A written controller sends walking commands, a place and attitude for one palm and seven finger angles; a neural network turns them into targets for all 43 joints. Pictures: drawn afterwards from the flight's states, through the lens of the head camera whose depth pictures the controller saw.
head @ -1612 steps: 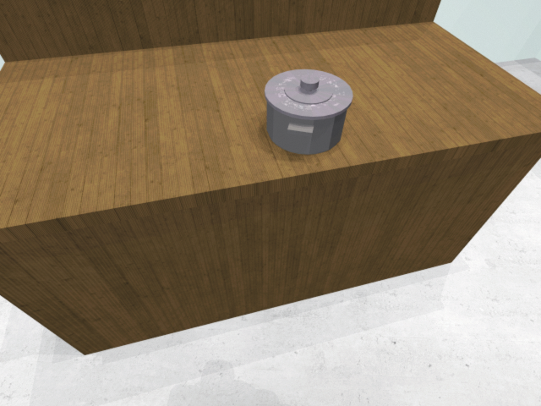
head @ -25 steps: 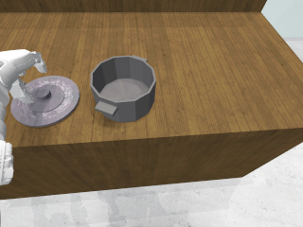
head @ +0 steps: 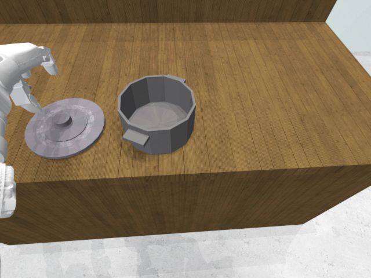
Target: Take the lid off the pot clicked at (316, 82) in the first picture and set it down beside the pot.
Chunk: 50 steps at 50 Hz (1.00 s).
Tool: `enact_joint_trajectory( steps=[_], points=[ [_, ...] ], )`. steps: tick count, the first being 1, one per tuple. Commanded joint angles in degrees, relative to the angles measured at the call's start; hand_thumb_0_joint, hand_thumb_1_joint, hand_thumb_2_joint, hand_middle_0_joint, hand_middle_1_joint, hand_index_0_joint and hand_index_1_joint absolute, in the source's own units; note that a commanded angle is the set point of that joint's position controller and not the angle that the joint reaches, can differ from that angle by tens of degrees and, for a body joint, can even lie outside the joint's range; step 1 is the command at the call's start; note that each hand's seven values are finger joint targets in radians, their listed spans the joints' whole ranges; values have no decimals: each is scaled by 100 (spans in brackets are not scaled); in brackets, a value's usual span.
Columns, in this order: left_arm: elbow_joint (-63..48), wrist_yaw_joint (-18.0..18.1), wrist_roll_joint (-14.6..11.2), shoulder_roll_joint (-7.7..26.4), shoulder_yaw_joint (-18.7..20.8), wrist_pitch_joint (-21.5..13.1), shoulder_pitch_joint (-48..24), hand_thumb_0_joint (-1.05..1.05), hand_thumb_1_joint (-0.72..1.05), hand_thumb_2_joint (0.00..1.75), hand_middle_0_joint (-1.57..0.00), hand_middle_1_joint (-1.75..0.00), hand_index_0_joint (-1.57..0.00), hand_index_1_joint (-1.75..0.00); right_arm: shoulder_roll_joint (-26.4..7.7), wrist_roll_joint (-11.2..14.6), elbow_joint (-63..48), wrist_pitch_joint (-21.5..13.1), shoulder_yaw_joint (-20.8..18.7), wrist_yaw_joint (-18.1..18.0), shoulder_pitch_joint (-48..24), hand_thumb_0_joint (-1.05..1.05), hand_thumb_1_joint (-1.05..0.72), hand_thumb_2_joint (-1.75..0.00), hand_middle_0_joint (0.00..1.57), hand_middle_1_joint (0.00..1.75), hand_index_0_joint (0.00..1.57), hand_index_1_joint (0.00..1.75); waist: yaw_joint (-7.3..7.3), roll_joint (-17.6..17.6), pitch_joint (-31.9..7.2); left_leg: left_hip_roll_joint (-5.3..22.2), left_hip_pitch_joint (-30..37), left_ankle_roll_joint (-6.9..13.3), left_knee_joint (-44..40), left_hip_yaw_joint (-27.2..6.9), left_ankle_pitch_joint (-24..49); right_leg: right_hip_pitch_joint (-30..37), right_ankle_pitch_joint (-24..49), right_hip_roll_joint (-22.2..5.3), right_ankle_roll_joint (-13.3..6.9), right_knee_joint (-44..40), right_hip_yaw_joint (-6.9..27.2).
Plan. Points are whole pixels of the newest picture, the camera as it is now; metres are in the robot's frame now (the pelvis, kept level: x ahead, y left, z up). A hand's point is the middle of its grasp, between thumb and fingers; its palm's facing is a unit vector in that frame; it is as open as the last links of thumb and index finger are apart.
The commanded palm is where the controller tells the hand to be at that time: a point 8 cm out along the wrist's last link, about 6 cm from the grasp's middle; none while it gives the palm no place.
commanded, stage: raise the empty hand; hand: left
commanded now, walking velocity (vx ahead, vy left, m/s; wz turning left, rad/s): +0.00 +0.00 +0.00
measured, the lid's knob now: (62, 119) +0.49 +0.30 +0.02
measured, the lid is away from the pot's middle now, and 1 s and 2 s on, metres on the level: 0.24 0.24 0.24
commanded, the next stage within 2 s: draw the hand back to the body in 0.30 s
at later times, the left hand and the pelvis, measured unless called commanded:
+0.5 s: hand (21, 76) +0.47 +0.30 +0.18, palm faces -0.30 -0.08 -0.95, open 11.0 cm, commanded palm +0.45 +0.30 +0.23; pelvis +0.01 +0.00 +0.00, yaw +0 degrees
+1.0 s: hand (31, 98) +0.41 +0.27 +0.18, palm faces +0.09 -0.68 -0.73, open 11.0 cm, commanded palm +0.37 +0.29 +0.22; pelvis -0.01 -0.01 +0.01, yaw +1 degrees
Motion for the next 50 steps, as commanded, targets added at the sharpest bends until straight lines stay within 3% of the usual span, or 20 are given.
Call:
enact_joint_trajectory(
  steps=[1,4,6,8,12,13,15,19,23,25,28,30,33,37,40,44,45,47,48,50],
  points=[
    [-513,115,-62,1671,246,161,-2756,0,1,59,-33,-90,-33,-90,-1054,46,-343,-136,-244,-90,371,0,-90,-90,20,30,20,30,-118,172,-1770,143,1403,-31,-291,-269,2338,318,1217,391,-405,-113,-221],
    [-1435,111,28,1692,189,143,-3516,0,1,59,-33,-90,-33,-90,-1014,5,-427,-171,-302,-80,350,0,-90,-90,20,30,20,30,-127,681,-2425,155,2015,-79,-237,-381,3067,423,1483,399,-433,-91,-195],
    [-1320,73,51,1792,317,132,-3365,0,1,59,-33,-90,-33,-90,-993,-13,-408,-216,-300,-98,396,0,-90,-90,20,30,20,30,-124,724,-2563,174,2234,-103,-157,-405,3434,414,1561,421,-401,-104,-194],
    [-1150,60,16,2339,783,75,-3024,0,1,59,-33,-90,-33,-90,-1034,-29,-453,-221,-277,-105,389,0,-90,-90,20,30,20,30,-20,548,-2597,135,2007,-53,-155,-363,3397,707,1747,370,-413,-90,-159],
    [-515,-85,-62,1520,168,263,-2670,0,1,59,-33,-90,-33,-90,-1007,44,-398,-164,-251,-38,298,0,-90,-90,20,30,20,30,-75,260,-1832,164,1612,-68,-255,-287,3082,437,1597,394,-385,-132,-265],
    [-672,-135,-72,1297,-36,272,-2760,0,1,59,-33,-90,-33,-90,-1030,39,-409,-156,-277,-2,266,0,-90,-90,20,30,20,30,-90,444,-1826,190,1720,-98,-248,-291,3278,315,1578,371,-402,-146,-264],
    [-671,-160,-20,1608,180,296,-2680,0,1,59,-33,-90,-33,-90,-1057,44,-430,-103,-263,25,276,0,-90,-90,20,30,20,30,-53,232,-1905,160,1644,-77,-228,-284,3103,450,1583,419,-382,-114,-248],
    [-1824,-131,0,2132,591,141,-3215,0,1,59,-33,-90,-33,-90,-993,-33,-558,-74,-325,-8,252,0,-90,-90,20,30,20,30,-50,552,-2792,137,2217,-29,-132,-397,3893,755,1998,424,-367,-89,-158],
    [-1418,-80,-128,2163,851,78,-2231,0,1,59,-33,-90,-33,-90,-1004,-23,-619,-91,-311,21,210,0,-90,-90,20,30,20,30,59,555,-2483,138,2065,-53,-162,-375,3952,701,1889,384,-405,-101,-207],
    [-911,-120,-180,1803,584,146,-1780,0,1,59,-33,-90,-33,-90,-982,36,-608,-32,-242,51,93,0,-90,-90,20,30,20,30,73,192,-1895,149,1594,-57,-268,-289,3282,655,1664,384,-388,-117,-259],
    [-2008,-115,-182,1684,426,216,-2131,0,1,59,-33,-90,-33,-90,-982,26,-798,-20,-295,119,-147,0,-90,-90,20,30,20,30,90,626,-2208,157,1913,-59,-267,-319,3373,686,1633,333,-428,-155,-197],
    [-2815,-69,-160,2186,901,193,-2394,0,1,59,-33,-90,-33,-90,-951,-15,-861,-39,-324,110,-114,0,-90,-90,20,30,20,30,110,698,-2755,145,2318,-23,-232,-426,3779,925,1854,381,-412,-159,-163],
    [-3127,-20,-348,2549,1421,94,-1781,0,1,59,-33,-90,-33,-90,-961,-45,-944,-106,-308,96,-157,0,-90,-90,20,30,20,30,213,751,-2879,160,2491,-35,-235,-517,4328,1062,2000,344,-414,-148,-185],
    [-1834,-143,-519,1616,804,354,-556,0,1,59,-33,-90,-33,-90,-944,76,-917,-64,-207,161,-380,0,-90,-90,20,30,20,30,228,-31,-1489,148,1517,-56,-448,-296,2763,810,1379,336,-384,-255,-291],
    [-3051,-160,-425,1541,605,418,-1159,0,1,59,-33,-90,-33,-90,-908,73,-1084,-50,-244,205,-608,0,-90,-90,20,30,20,30,223,375,-1925,133,1880,-41,-439,-363,3009,922,1469,313,-424,-236,-225],
    [-3719,-124,-522,2157,1290,299,-902,0,1,59,-33,-90,-33,-90,-868,-15,-1153,-107,-233,147,-606,0,-90,-90,20,30,20,30,268,442,-2362,93,2179,3,-402,-465,3296,1165,1611,344,-415,-287,-208],
    [-3504,909,-3897,410,1908,-14,-1045,0,1,59,-33,-90,-33,-90,-465,60,-1285,-444,-187,29,264,0,-90,-90,20,30,20,30,76,169,-1544,525,2871,-311,-547,-430,2473,644,944,256,-536,-274,-324],
    [-3054,1651,-4319,-102,1489,-88,57,0,1,59,-33,-90,-33,-90,-641,25,-1141,-640,-64,-87,-224,0,-90,-90,20,30,20,30,209,-111,-960,742,2675,-340,-986,-810,1162,385,146,229,-532,-378,-237],
    [-3254,1850,-4822,-154,1618,-173,108,0,1,59,-33,-90,-33,-90,-720,33,-1169,-765,-79,-131,-347,0,-90,-90,20,30,20,30,243,-272,-1011,727,2579,-290,-1097,-744,734,571,138,161,-518,-460,-146],
    [-3874,2213,-5249,-82,1796,-253,-71,0,1,59,-33,-90,-33,-90,-756,2,-1098,-962,-47,-172,-487,0,-90,-90,20,30,20,30,300,26,-1239,601,2481,-244,-1020,-526,1022,996,533,125,-501,-464,-58]
  ],
)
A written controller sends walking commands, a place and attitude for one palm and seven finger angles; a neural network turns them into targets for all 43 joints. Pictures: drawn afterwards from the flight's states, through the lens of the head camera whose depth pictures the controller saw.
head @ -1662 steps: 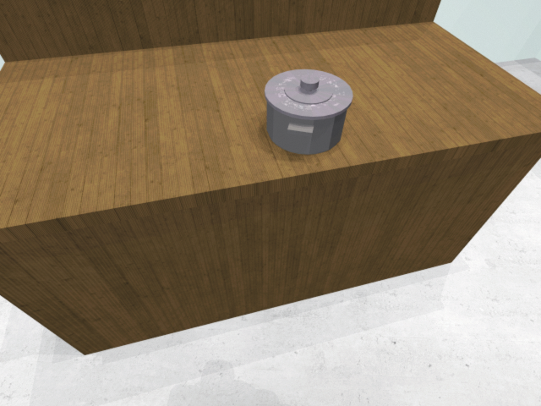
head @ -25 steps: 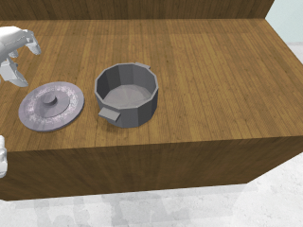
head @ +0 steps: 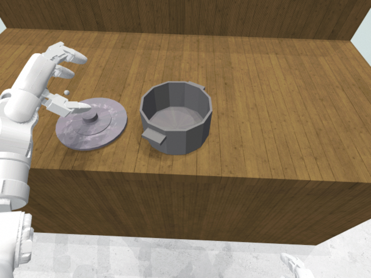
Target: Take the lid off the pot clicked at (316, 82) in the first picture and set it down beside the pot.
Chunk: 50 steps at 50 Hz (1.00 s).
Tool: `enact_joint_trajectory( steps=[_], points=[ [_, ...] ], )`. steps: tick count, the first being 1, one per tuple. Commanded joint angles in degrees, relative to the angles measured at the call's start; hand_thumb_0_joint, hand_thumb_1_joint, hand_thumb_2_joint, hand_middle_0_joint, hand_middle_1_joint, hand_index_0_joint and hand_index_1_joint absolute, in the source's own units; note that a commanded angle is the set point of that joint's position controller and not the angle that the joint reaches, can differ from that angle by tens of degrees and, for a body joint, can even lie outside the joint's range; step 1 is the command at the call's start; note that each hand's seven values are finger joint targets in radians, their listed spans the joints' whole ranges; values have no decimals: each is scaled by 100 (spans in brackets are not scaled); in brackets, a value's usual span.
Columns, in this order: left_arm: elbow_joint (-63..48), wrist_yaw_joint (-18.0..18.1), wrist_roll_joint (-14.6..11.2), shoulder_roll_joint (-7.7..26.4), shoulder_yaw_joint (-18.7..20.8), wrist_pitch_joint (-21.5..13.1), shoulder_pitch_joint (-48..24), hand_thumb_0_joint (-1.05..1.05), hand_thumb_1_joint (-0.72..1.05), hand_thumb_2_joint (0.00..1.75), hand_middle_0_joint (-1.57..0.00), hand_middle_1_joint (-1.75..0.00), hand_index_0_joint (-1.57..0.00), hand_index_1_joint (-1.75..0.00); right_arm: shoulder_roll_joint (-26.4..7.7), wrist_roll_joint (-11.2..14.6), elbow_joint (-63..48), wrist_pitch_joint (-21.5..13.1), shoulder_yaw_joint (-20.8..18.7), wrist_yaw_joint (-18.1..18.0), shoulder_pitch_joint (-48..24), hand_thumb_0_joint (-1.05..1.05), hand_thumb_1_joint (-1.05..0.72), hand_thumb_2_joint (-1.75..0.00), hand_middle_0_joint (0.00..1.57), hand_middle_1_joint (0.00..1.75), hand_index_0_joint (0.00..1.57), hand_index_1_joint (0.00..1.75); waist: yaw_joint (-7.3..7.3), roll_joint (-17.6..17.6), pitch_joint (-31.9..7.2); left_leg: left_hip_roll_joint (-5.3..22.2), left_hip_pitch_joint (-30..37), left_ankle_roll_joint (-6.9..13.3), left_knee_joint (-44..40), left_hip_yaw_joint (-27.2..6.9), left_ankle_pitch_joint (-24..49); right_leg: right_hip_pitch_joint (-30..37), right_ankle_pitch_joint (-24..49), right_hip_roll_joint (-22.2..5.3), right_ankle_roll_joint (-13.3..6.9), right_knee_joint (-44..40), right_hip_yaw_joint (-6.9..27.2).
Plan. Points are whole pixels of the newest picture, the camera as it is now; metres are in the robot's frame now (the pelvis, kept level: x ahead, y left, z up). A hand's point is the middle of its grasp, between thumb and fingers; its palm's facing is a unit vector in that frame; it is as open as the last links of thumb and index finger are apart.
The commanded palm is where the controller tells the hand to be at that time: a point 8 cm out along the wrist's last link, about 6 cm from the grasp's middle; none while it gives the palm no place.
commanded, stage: draw the hand back to the body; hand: left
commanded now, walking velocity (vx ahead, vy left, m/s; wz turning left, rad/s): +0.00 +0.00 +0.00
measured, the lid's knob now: (89, 115) +0.50 +0.30 +0.01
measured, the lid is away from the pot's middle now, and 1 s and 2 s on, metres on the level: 0.24 0.24 0.24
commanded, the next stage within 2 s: step back with the hand held close in 1.66 s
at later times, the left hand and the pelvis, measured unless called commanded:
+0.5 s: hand (62, 100) +0.36 +0.24 +0.21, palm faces +0.46 -0.85 -0.26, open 9.4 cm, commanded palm +0.31 +0.27 +0.21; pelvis +0.02 -0.04 +0.00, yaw -1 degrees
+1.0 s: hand (47, 149) +0.26 +0.23 +0.20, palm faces +0.48 -0.84 -0.26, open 7.5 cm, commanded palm +0.21 +0.25 +0.20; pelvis +0.00 -0.05 +0.00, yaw -1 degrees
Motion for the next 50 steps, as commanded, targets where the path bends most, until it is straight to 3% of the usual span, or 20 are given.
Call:
enact_joint_trajectory(
  steps=[1,3,5,8,11,13,17,19,20,21,24,26,30,31,34,37,41,44,47,50],
  points=[
    [-1893,1196,-1566,941,908,-353,-2330,0,4,60,-33,-88,-33,-88,-907,-57,-479,-650,-224,-188,-109,0,-90,-90,20,30,20,30,-269,421,-1818,590,1528,-173,-497,-437,1199,226,722,136,-334,-226,-25],
    [-2328,1479,-1632,1475,1447,-434,-2469,0,8,62,-32,-85,-32,-85,-947,-142,-290,-804,-206,-190,-98,0,-90,-90,20,30,20,30,-218,973,-1854,575,1582,-262,-427,-417,1743,379,943,109,-351,-170,-42],
    [-2822,1650,-1675,1481,1738,-533,-2138,0,12,63,-31,-82,-31,-82,-830,-204,-300,-1012,-194,-151,-171,0,-90,-90,20,30,20,30,-115,1418,-2054,587,1764,-359,-345,-452,2514,570,1227,136,-362,-103,-75],
    [-2532,1712,-1877,1061,1901,-446,-346,0,19,65,-30,-78,-30,-78,-832,-247,-220,-1094,-276,-74,-147,0,-90,-90,20,30,20,30,4,729,-1748,630,1439,-324,-221,-290,3178,930,1769,127,-311,-15,-139],
    [-2498,1598,-2073,170,1310,-300,329,0,26,68,-29,-73,-29,-73,-814,-186,-243,-1093,-306,-18,-281,0,-90,-90,20,30,20,30,-56,127,-1284,577,1030,-193,-232,-78,2675,861,1883,152,-245,-64,-125],
    [-2727,1617,-2142,333,1398,-279,201,0,30,69,-29,-70,-29,-70,-877,-144,-211,-1080,-346,-37,-325,0,-90,-90,20,30,20,30,-129,-181,-1081,548,850,-146,-296,-48,2147,862,1789,124,-235,-76,-142],
    [-4103,1748,-2092,1136,2139,-467,-59,0,39,72,-27,-64,-27,-64,-823,-185,-262,-1224,-318,-65,-526,0,-90,-90,20,30,20,30,43,505,-2105,428,1373,-104,-189,-30,2785,1369,2371,96,-227,7,-33],
    [-4614,1784,-2096,1038,2112,-521,70,0,43,74,-27,-61,-27,-61,-777,-217,-254,-1306,-315,-50,-587,0,-90,-90,20,30,20,30,42,848,-2306,411,1647,-118,-118,-26,3267,1372,2615,85,-205,13,0],
    [-4247,1792,-2120,746,2016,-456,526,0,46,75,-26,-60,-26,-60,-739,-217,-185,-1316,-330,-42,-566,0,-90,-90,20,30,20,30,31,635,-2115,437,1601,-120,-76,-3,3292,1315,2643,89,-197,15,-30],
    [-3873,1765,-2165,285,1680,-352,822,0,48,75,-26,-58,-26,-58,-733,-198,-149,-1293,-330,-36,-574,0,-90,-90,20,30,20,30,-10,305,-1735,416,1423,-110,-110,59,3006,1153,2548,113,-177,-25,-55],
    [-3395,1739,-2234,-65,1453,-196,1299,0,55,78,-25,-54,-25,-54,-789,-147,-123,-1207,-372,-64,-620,0,-90,-90,20,30,20,30,-67,-275,-1058,362,983,-66,-231,174,1969,878,2141,127,-158,-122,-80],
    [-3542,1725,-2275,105,1588,-163,1423,0,59,79,-25,-51,-25,-51,-784,-120,-164,-1163,-345,-86,-743,0,-90,-90,20,30,20,30,-13,-241,-992,332,864,-48,-283,182,1537,895,1837,89,-141,-170,-43],
    [-5026,1821,-2252,827,2259,-471,1221,0,68,82,-23,-45,-23,-45,-661,-202,-285,-1310,-291,-93,-993,0,-90,-90,20,30,20,30,142,443,-1908,297,1286,-48,-207,130,2105,1479,2409,24,-176,-59,39],
    [-5208,1822,-2266,683,2169,-483,1285,0,70,83,-23,-43,-23,-43,-630,-202,-298,-1340,-274,-88,-1024,0,-90,-90,20,30,20,30,148,581,-2000,300,1398,-69,-214,136,2309,1502,2518,31,-178,-34,26],
    [-4581,1820,-2301,119,1861,-350,1864,0,77,85,-22,-39,-22,-39,-610,-206,-219,-1342,-283,-93,-996,0,-90,-90,20,30,20,30,72,293,-1245,323,1234,-93,-265,181,1958,1071,2164,91,-166,-150,-15],
    [-3960,1740,-2381,-181,1729,-165,2576,0,83,88,-21,-34,-21,-34,-640,-155,-241,-1238,-294,-111,-1034,0,-90,-90,20,30,20,30,85,-411,-550,354,836,-67,-364,181,1222,755,1435,104,-125,-335,-23],
    [-5516,1746,-2384,0,1762,-444,2155,0,90,90,-20,-30,-20,-30,-541,-186,-424,-1377,-240,-127,-1297,0,-90,-90,20,30,20,30,139,486,-1207,304,1271,-72,-395,141,1319,986,1375,48,-162,-353,44],
    [-5901,1870,-2349,285,2099,-545,2276,0,90,90,-20,-30,-20,-30,-532,-266,-370,-1485,-236,-147,-1260,0,-90,-90,20,30,20,30,170,471,-1357,310,1358,-91,-430,80,1450,1080,1435,80,-184,-333,41],
    [-5170,1855,-2375,-197,1989,-410,3235,0,90,90,-20,-30,-20,-30,-503,-272,-280,-1464,-251,-160,-1196,0,-90,-90,20,30,20,30,180,-77,-873,346,1171,-104,-437,128,1338,915,1307,107,-165,-382,-21],
    [-5193,1743,-2400,-758,1424,-377,3532,0,90,90,-20,-30,-20,-30,-484,-213,-354,-1434,-243,-138,-1291,0,-90,-90,20,30,20,30,113,58,-354,345,1018,-113,-560,101,806,583,688,109,-152,-533,-24]
  ],
)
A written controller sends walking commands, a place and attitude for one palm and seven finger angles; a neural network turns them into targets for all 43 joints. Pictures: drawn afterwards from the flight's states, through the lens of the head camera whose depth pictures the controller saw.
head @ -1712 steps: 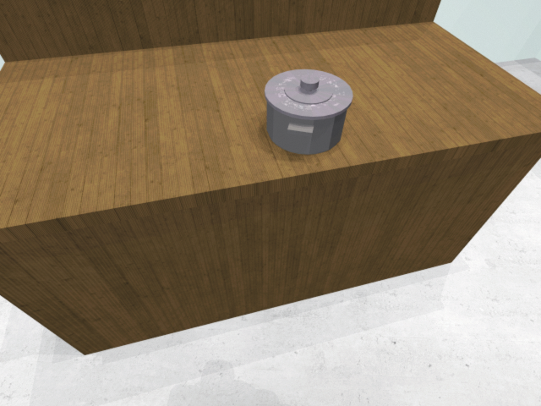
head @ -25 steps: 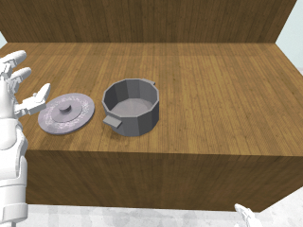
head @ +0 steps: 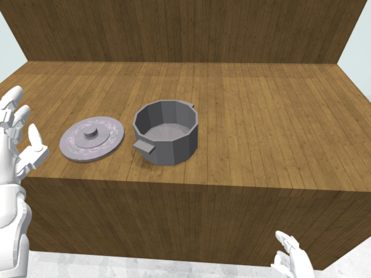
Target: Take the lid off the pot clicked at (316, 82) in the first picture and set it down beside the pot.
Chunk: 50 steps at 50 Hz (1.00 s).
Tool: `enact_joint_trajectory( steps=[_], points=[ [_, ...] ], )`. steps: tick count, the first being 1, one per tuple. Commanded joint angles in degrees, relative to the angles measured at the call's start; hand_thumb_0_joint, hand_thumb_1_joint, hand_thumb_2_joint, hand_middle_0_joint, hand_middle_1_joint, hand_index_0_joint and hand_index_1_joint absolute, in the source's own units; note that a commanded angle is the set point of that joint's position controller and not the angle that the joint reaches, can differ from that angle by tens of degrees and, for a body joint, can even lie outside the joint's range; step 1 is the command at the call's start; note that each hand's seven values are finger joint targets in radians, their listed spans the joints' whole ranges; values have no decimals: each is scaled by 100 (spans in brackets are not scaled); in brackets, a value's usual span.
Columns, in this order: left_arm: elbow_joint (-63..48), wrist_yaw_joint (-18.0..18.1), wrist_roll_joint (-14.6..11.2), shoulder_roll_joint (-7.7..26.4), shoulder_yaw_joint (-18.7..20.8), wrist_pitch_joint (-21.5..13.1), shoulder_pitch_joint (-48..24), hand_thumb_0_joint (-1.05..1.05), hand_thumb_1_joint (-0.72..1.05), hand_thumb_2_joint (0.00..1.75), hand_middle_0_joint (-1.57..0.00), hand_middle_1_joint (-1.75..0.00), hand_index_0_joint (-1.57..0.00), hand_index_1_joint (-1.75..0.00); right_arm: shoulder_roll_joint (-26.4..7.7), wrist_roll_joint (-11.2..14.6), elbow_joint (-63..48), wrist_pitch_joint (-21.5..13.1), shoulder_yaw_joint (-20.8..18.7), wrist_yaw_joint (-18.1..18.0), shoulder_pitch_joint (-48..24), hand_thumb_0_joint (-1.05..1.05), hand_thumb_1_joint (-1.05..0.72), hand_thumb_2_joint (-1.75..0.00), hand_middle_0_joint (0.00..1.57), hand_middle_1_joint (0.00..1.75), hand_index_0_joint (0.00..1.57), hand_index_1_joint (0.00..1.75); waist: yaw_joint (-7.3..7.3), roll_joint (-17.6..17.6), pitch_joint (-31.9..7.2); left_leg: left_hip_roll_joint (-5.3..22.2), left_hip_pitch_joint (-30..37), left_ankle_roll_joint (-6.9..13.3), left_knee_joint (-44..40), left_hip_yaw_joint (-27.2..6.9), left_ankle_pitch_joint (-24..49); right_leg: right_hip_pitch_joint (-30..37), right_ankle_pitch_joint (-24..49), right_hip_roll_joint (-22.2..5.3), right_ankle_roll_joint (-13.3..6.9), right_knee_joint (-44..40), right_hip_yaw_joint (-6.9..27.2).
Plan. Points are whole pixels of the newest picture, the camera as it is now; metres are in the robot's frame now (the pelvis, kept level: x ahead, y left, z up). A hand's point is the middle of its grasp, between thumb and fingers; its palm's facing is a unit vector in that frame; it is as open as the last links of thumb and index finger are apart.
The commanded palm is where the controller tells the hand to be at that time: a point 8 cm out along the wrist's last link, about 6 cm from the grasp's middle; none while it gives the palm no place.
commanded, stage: draw the hand back to the body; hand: left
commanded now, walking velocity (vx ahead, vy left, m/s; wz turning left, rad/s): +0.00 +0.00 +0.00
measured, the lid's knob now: (90, 131) +0.50 +0.35 +0.01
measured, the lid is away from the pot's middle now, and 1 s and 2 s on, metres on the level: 0.24 0.24 0.24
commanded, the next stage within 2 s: step back with the hand held close in 0.66 s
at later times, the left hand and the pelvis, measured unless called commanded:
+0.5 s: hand (25, 195) +0.18 +0.26 +0.18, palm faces +0.43 -0.83 -0.35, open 7.4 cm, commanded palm +0.12 +0.30 +0.19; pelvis -0.01 +0.02 +0.00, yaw +0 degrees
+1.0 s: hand (28, 196) +0.19 +0.27 +0.17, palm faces +0.35 -0.84 -0.42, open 7.4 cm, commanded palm +0.12 +0.31 +0.19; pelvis -0.02 +0.03 +0.00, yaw -1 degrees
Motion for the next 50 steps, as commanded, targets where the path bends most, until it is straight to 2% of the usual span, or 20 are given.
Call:
enact_joint_trajectory(
  steps=[1,4,6,8,11,14,18,20,22,24,28,29,34,35,38,39,40,42,46,50],
  points=[
    [-1220,-25,-56,848,62,-286,-765,0,90,90,-20,-30,-20,-30,-628,57,-961,-333,-209,-58,-845,0,-90,-90,20,30,20,30,-98,-33,-418,35,115,247,-342,130,708,-271,617,-208,-14,-522,23],
    [-2174,68,-4,1389,500,-489,-866,0,90,90,-20,-30,-20,-30,-652,-24,-1010,-468,-216,-72,-905,0,-90,-90,20,30,20,30,3,155,-959,18,250,252,-403,35,784,18,611,-210,-48,-472,63],
    [-2302,127,12,1545,797,-526,-399,0,90,90,-20,-30,-20,-30,-617,-73,-966,-538,-215,-66,-853,0,-90,-90,20,30,20,30,78,177,-1106,38,272,227,-349,41,1101,203,917,-228,-70,-389,41],
    [-1922,125,5,1408,817,-472,184,0,90,90,-20,-30,-20,-30,-600,-78,-888,-518,-222,-51,-784,0,-90,-90,20,30,20,30,47,4,-803,61,146,196,-352,55,1113,135,956,-231,-65,-382,22],
    [-1874,-5,-11,701,140,-373,419,0,90,90,-20,-30,-20,-30,-583,-30,-952,-456,-214,-28,-841,0,-90,-90,20,30,20,30,-32,-131,-295,85,2,194,-435,74,731,-212,517,-206,-32,-532,-1],
    [-2561,-5,42,786,84,-478,473,0,90,90,-20,-30,-20,-30,-598,-37,-1052,-553,-229,-17,-907,0,-90,-90,20,30,20,30,-15,129,-390,76,35,213,-479,10,544,-225,322,-208,-46,-550,30],
    [-3037,113,62,1345,736,-554,1098,0,90,90,-20,-30,-20,-30,-578,-108,-1023,-629,-242,-23,-810,0,-90,-90,20,30,20,30,84,91,-658,89,66,174,-427,-47,703,18,420,-220,-74,-458,37],
    [-3148,101,104,1082,565,-561,1339,0,90,90,-20,-30,-20,-30,-520,-120,-1056,-653,-231,-20,-818,0,-90,-90,20,30,20,30,101,232,-669,89,52,152,-414,-26,823,20,515,-212,-95,-438,32],
    [-2744,50,81,640,215,-444,1800,0,90,90,-20,-30,-20,-30,-516,-103,-1032,-609,-224,-14,-786,0,-90,-90,20,30,20,30,59,-72,-277,112,-52,157,-424,6,756,-194,450,-194,-65,-495,-7],
    [-3005,2,108,462,-56,-439,1781,0,90,90,-20,-30,-20,-30,-538,-72,-1091,-607,-228,17,-826,0,-90,-90,20,30,20,30,-10,15,-65,113,-155,153,-480,-30,512,-332,252,-183,-59,-533,-6],
    [-3560,135,147,1110,479,-521,1472,0,90,90,-20,-30,-20,-30,-547,-114,-1081,-674,-225,-57,-793,0,-90,-90,20,30,20,30,35,183,-307,86,-70,156,-441,-78,436,-188,202,-187,-75,-505,51],
    [-3609,159,175,1120,555,-549,1485,0,90,90,-20,-30,-20,-30,-534,-149,-1088,-693,-232,-79,-771,0,-90,-90,20,30,20,30,85,240,-528,70,-14,167,-427,-79,567,-93,304,-181,-92,-479,52],
    [-3164,100,191,485,21,-422,1988,0,90,90,-20,-30,-20,-30,-493,-130,-1051,-680,-204,-36,-747,0,-90,-90,20,30,20,30,25,111,-206,105,-64,126,-437,-77,716,-266,399,-171,-85,-431,-21],
    [-3077,98,171,497,25,-383,2009,0,90,90,-20,-30,-20,-30,-505,-118,-1052,-652,-211,-37,-742,0,-90,-90,20,30,20,30,28,-72,-125,122,-112,133,-464,-94,687,-275,377,-173,-72,-438,-44],
    [-3471,136,188,898,328,-438,1730,0,90,90,-20,-30,-20,-30,-544,-121,-1077,-656,-222,-40,-766,0,-90,-90,20,30,20,30,46,90,-269,106,-96,128,-440,-119,759,-142,469,-168,-91,-379,-5],
    [-4040,187,164,1912,1407,-765,809,0,90,90,-20,-30,-20,-30,-694,-101,-1294,-510,-218,-41,-693,0,-90,-90,20,30,20,30,-38,-176,177,189,-613,346,-387,-238,219,-428,719,-430,-23,-588,604],
    [-3313,152,186,1493,1170,-814,1359,0,90,90,-20,-30,-20,-30,-561,-143,-1143,-455,-238,-46,-571,0,-90,-90,20,30,20,30,-73,-814,207,136,-637,359,-185,-256,217,-466,695,-556,-21,-680,674],
    [-3061,79,227,1047,812,-751,2023,0,90,90,-20,-30,-20,-30,-555,-154,-1180,-343,-301,20,-500,0,-90,-90,20,30,20,30,-122,-1183,54,134,-481,358,126,-227,651,-520,1143,-714,-21,-695,864],
    [-3485,-14,242,752,494,-862,2678,0,90,90,-20,-30,-20,-30,-652,-119,-1354,-205,-371,98,-492,0,-90,-90,20,30,20,30,-170,64,-689,361,-482,366,73,-221,1613,-84,2023,-780,64,-55,531],
    [-4183,24,281,1089,807,-976,3109,0,90,90,-20,-30,-20,-30,-665,-86,-1573,-84,-444,134,-460,0,-90,-90,20,30,20,30,-163,103,-1253,558,-622,382,112,-420,2415,144,2221,-691,116,416,313]
  ],
)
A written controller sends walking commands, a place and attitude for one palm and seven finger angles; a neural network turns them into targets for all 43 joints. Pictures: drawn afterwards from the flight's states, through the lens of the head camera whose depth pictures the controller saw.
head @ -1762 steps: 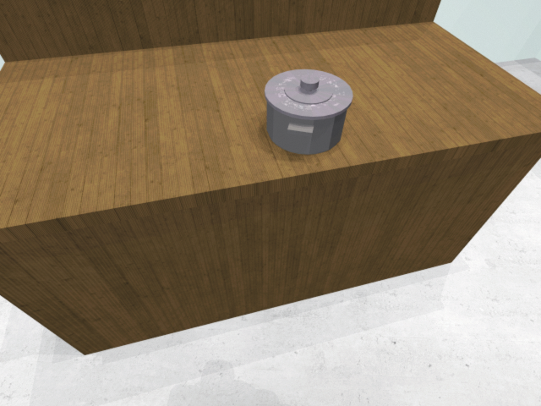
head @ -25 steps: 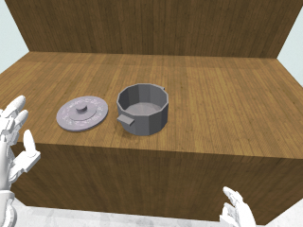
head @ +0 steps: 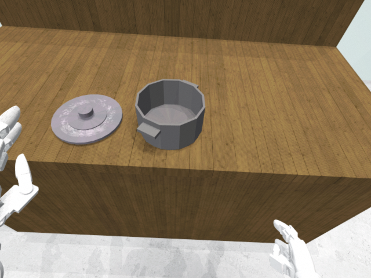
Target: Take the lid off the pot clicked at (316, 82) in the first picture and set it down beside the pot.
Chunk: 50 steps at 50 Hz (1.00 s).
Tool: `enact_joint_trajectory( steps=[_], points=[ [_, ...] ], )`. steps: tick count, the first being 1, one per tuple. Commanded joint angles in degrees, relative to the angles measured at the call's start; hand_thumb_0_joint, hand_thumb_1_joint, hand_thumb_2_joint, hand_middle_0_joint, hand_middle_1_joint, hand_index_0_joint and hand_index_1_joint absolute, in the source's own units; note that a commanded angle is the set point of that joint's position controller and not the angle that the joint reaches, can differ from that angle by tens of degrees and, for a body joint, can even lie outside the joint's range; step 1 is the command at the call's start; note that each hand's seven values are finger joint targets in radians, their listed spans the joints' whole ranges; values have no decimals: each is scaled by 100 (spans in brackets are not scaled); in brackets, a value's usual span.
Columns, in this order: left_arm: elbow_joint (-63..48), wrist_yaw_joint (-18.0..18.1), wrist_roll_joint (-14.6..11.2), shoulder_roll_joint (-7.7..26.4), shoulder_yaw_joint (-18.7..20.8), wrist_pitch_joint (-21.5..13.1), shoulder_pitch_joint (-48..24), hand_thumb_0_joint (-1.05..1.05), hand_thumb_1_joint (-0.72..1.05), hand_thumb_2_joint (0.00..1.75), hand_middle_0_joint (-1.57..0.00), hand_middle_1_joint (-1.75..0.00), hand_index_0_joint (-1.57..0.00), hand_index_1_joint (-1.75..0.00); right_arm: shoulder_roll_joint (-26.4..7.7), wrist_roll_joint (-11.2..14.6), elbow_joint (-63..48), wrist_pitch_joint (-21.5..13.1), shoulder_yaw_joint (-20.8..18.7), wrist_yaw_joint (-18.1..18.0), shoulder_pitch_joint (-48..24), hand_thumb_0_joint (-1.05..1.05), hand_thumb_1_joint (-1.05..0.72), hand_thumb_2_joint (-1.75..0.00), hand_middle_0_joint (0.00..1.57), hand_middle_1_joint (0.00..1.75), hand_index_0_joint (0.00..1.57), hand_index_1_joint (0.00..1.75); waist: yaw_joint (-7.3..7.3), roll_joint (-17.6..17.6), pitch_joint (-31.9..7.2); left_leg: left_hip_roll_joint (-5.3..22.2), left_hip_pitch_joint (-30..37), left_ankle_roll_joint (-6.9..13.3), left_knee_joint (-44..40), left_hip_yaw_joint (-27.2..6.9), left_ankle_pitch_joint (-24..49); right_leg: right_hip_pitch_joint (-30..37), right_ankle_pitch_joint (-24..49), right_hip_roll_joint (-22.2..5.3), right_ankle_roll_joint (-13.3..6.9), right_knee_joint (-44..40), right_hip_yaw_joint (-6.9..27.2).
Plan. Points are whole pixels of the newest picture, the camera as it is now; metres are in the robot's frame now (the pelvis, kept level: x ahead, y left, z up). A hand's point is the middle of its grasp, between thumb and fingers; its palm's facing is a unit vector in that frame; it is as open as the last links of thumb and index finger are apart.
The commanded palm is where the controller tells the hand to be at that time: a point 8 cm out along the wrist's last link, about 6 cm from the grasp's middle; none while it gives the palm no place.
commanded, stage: step back with the hand held close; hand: left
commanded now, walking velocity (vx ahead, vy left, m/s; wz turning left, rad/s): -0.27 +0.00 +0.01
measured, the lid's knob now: (85, 111) +0.51 +0.33 +0.01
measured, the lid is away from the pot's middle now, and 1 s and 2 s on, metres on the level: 0.24 0.24 0.24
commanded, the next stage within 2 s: stop stepping back and stand still in 0.98 s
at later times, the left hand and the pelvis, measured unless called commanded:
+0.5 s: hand out of the picture +0.12 +0.25 +0.17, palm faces +0.36 -0.83 -0.42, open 7.4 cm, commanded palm +0.05 +0.30 +0.19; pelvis -0.06 +0.01 -0.02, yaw +2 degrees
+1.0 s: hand out of the picture +0.02 +0.23 +0.18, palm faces +0.28 -0.81 -0.51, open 7.4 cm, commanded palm -0.04 +0.29 +0.19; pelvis -0.17 +0.01 -0.02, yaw +0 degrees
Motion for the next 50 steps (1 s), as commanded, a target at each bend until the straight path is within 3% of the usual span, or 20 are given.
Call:
enact_joint_trajectory(
  steps=[1,3,7,10,13,16,18,21,23,25,28,30,34,37,38,41,43,46,48,50],
  points=[
    [-1673,99,-5,1205,851,-449,603,0,90,90,-20,-30,-20,-30,-686,64,-1076,-179,-351,-49,-416,0,-90,-90,20,30,20,30,-10,366,-1604,740,-15,129,-227,-588,2515,730,2059,-529,-150,423,186],
    [-2019,179,-13,1556,1164,-487,630,0,90,90,-20,-30,-20,-30,-716,107,-1166,-159,-384,-66,-411,0,-90,-90,20,30,20,30,-33,477,-1749,849,-122,121,-222,-710,2630,719,1907,-512,-142,641,189],
    [-2044,187,-70,1292,1059,-490,866,0,90,90,-20,-30,-20,-30,-659,83,-1182,-183,-423,-87,-278,0,-90,-90,20,30,20,30,-44,986,-1436,1062,-410,162,-416,-910,2780,291,515,-301,-74,1061,-4],
    [-1843,194,-57,1151,976,-488,693,0,90,90,-20,-30,-20,-30,-675,31,-1082,-298,-441,-91,-157,0,-90,-90,20,30,20,30,-84,1172,-1015,1301,-817,257,-687,-1064,2182,59,-596,-204,-66,1339,-33],
    [-1531,213,-56,1105,948,-440,463,0,90,90,-20,-30,-20,-30,-688,42,-1000,-379,-425,-91,-97,0,-90,-90,20,30,20,30,-115,814,-769,1263,-1187,273,-519,-997,1404,185,-364,-300,-106,1028,69],
    [-1239,186,-36,1006,776,-412,228,0,90,90,-20,-30,-20,-30,-717,101,-1012,-347,-429,-95,-66,0,-90,-90,20,30,20,30,-166,-155,-804,858,-1324,116,43,-785,235,155,617,-617,-239,503,310],
    [-1307,211,-51,1163,844,-426,302,0,90,90,-20,-30,-20,-30,-674,125,-1066,-316,-470,-118,-50,0,-90,-90,20,30,20,30,-209,-700,-914,463,-1068,18,578,-616,-788,-355,140,-1065,-501,-23,834],
    [-1524,270,-65,1114,692,-457,289,0,90,90,-20,-30,-20,-30,-612,106,-1049,-253,-442,-128,-56,0,-90,-90,20,30,20,30,-291,-618,-811,245,-692,-46,1287,-485,-1153,-1252,-1108,-1487,-714,-549,1106],
    [-1866,347,-40,1386,913,-499,277,0,90,90,-20,-30,-20,-30,-601,73,-1112,-263,-393,-160,-187,0,-90,-90,20,30,20,30,-277,-251,-860,354,-773,0,882,-652,-1100,-1249,-1065,-1293,-634,-286,867],
    [-1992,391,-34,1261,827,-560,323,0,90,90,-20,-30,-20,-30,-632,91,-1182,-301,-357,-202,-240,0,-90,-90,20,30,20,30,-278,266,-730,640,-1211,103,11,-995,-1304,-1016,-1019,-783,-410,328,391],
    [-2156,424,133,1340,1016,-645,149,0,90,90,-20,-30,-20,-30,-682,69,-1230,-498,-349,-247,-348,0,-90,-90,20,30,20,30,-201,1968,-646,1624,-2912,460,-1863,-1961,-2720,384,-1081,145,-64,2477,-35],
    [-2028,409,144,1244,1009,-625,-23,0,90,90,-20,-30,-20,-30,-604,-1,-1087,-602,-396,-217,-138,0,-90,-90,20,30,20,30,-228,1641,-596,1772,-3007,589,-1876,-1883,-2249,267,-1399,220,-42,3331,194],
    [-1613,343,24,985,749,-556,268,0,90,90,-20,-30,-20,-30,-652,17,-848,-696,-467,-87,9,0,-90,-90,20,30,20,30,-164,748,-807,1442,-1069,363,-893,-1414,-274,-561,-1498,155,-78,1258,35],
    [-1503,235,30,1033,590,-601,156,0,90,90,-20,-30,-20,-30,-713,-13,-789,-696,-390,-76,-110,0,-90,-90,20,30,20,30,-154,723,-1141,1289,-534,228,-284,-1329,536,-205,-154,59,-117,-128,93],
    [-1474,203,72,1071,546,-643,146,0,90,90,-20,-30,-20,-30,-674,-23,-742,-669,-366,-83,-80,0,-90,-90,20,30,20,30,-190,567,-1271,1035,-442,145,-118,-1054,670,-85,489,-45,-164,-231,127],
    [-1745,134,-3,1175,605,-782,-106,0,90,90,-20,-30,-20,-30,-742,31,-825,-622,-461,-156,-198,0,-90,-90,20,30,20,30,-194,112,-1565,816,-120,-10,-132,-743,467,-363,515,-104,-250,175,88],
    [-1908,126,-72,1452,948,-814,448,0,90,90,-20,-30,-20,-30,-745,12,-1010,-571,-456,-159,-355,0,-90,-90,20,30,20,30,-84,617,-1766,894,-104,27,-505,-805,165,-347,-13,109,-201,423,-30],
    [-2043,90,-71,1465,1151,-829,575,0,90,90,-20,-30,-20,-30,-717,-63,-1148,-539,-462,-130,-419,0,-90,-90,20,30,20,30,-45,1533,-1454,1319,-1614,213,-1456,-1227,-1660,549,-888,425,-181,1139,-157],
    [-1945,94,-55,1485,1216,-827,573,0,90,90,-20,-30,-20,-30,-715,-85,-1126,-522,-488,-118,-394,0,-90,-90,20,30,20,30,-64,1656,-1188,1401,-2378,201,-1743,-1258,-2520,868,-1259,497,-223,1407,-193],
    [-1770,95,-54,1392,1168,-824,510,0,90,90,-20,-30,-20,-30,-647,-68,-1051,-523,-538,-92,-271,0,-90,-90,20,30,20,30,-61,1193,-1120,1197,-2242,32,-1083,-928,-2341,607,-1397,236,-385,909,-29]
  ],
)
